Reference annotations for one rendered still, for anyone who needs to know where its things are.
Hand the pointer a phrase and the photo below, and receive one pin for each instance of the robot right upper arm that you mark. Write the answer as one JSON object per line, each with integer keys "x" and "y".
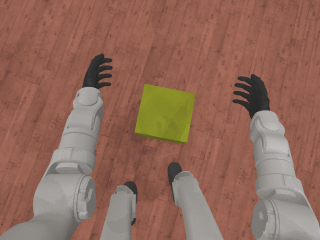
{"x": 275, "y": 219}

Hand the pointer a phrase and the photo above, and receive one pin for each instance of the robot left forearm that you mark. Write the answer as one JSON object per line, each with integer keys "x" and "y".
{"x": 75, "y": 154}

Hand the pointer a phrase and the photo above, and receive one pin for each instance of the robot left hand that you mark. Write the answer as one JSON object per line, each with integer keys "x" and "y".
{"x": 92, "y": 76}

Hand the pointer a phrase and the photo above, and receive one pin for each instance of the robot right forearm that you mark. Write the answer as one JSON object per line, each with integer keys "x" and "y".
{"x": 276, "y": 178}

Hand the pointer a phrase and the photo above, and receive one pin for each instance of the robot left upper arm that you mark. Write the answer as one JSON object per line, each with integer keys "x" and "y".
{"x": 61, "y": 203}

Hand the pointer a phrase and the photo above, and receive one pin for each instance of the carton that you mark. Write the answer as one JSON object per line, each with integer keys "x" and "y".
{"x": 165, "y": 114}

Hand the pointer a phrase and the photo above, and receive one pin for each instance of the robot right hand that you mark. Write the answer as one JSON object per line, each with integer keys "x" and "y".
{"x": 257, "y": 98}

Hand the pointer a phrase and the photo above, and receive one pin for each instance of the right robot thigh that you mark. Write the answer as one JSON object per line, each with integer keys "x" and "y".
{"x": 198, "y": 219}

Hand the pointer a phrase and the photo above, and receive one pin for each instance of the right robot shin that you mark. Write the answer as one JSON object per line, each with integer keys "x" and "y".
{"x": 183, "y": 174}

